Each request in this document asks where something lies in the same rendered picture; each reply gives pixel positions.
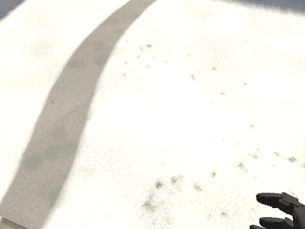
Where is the robot right hand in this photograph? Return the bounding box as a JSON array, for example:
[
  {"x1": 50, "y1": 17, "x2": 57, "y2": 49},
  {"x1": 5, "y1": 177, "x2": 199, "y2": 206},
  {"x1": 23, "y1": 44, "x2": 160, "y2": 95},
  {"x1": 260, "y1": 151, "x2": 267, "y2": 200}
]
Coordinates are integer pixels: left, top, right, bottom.
[{"x1": 250, "y1": 192, "x2": 305, "y2": 229}]

